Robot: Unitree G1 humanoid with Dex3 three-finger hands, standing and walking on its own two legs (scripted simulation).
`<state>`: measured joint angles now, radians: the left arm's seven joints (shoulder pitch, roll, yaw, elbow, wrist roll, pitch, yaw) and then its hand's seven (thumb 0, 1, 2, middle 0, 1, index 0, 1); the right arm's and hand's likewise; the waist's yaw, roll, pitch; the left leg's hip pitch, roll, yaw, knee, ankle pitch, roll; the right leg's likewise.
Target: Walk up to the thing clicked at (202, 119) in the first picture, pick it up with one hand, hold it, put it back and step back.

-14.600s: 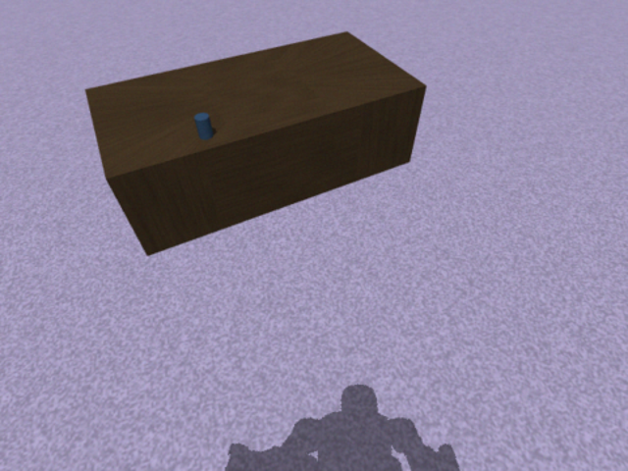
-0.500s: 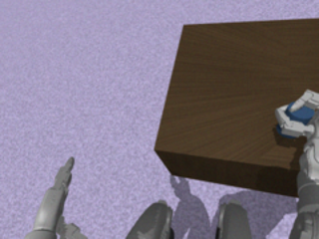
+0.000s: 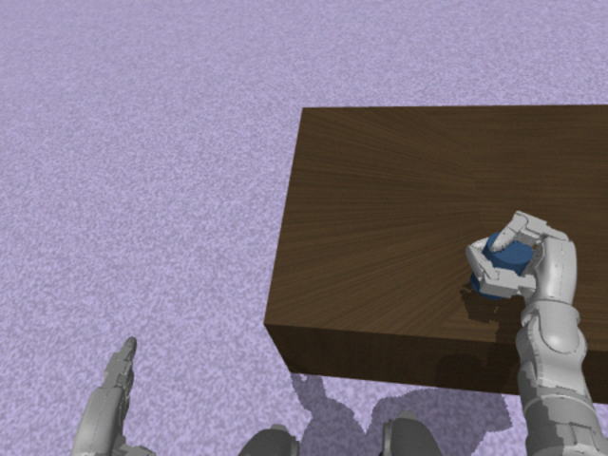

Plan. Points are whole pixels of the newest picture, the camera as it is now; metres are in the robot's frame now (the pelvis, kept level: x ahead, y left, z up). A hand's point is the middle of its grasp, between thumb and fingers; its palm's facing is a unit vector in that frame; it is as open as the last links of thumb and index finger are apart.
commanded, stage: lift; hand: right
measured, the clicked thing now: (499, 266) +0.38 -0.21 +0.00
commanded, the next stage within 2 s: hold in 0.76 s
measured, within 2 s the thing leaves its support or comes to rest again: neither
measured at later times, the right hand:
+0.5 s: hand (491, 256) +0.36 -0.18 +0.06, palm faces +0.18 +0.98 +0.01, open 5.1 cm
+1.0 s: hand (495, 254) +0.35 -0.17 +0.08, palm faces +0.18 +0.98 +0.01, open 5.1 cm
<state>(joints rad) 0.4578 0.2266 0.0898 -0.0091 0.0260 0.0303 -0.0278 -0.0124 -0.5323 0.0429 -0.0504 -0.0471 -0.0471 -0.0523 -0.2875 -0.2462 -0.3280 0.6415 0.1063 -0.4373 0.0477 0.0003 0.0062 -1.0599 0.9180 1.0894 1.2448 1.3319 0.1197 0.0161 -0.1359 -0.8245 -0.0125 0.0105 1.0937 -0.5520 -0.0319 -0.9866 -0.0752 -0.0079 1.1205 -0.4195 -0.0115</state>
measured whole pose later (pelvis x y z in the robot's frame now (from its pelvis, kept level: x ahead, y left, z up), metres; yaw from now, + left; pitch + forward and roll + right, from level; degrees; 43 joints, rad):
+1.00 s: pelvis +0.01 +0.01 +0.04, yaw +0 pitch +9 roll +1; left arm 0.42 0.22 0.10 0.14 -0.01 0.04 0.01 -0.01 -0.52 0.04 -0.05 -0.05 -0.05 -0.05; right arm -0.11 -0.18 -0.21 0.42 0.15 -0.35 0.02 0.00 0.00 -1.06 0.92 1.09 1.24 1.33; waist 0.06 0.01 -0.09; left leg -0.57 0.00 -0.01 0.91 -0.50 -0.02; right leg -0.70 -0.06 -0.04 0.90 -0.36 0.00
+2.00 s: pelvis +0.01 +0.01 +0.04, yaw +0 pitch +7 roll +1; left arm 0.38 0.22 0.10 0.24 -0.01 0.01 0.03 -0.01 -0.52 0.04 -0.05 -0.06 -0.05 -0.05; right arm -0.10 -0.16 -0.20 0.44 0.15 -0.36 0.01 0.00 0.00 -1.06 0.92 1.09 1.25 1.33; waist 0.05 0.02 -0.07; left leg -0.52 0.01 -0.02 0.86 -0.47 -0.02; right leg -0.64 -0.06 -0.04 0.84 -0.33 0.00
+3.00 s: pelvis +0.01 +0.01 +0.05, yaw +0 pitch +7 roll +0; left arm 0.37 0.22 0.09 0.25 -0.01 0.01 0.03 -0.01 -0.53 0.04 -0.05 -0.06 -0.05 -0.06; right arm -0.10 -0.16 -0.18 0.43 0.15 -0.37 0.01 0.00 0.00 -1.06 0.91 1.09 1.25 1.34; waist 0.05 0.01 -0.07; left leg -0.50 0.01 -0.02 0.85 -0.47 -0.02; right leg -0.63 -0.05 -0.04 0.84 -0.33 0.00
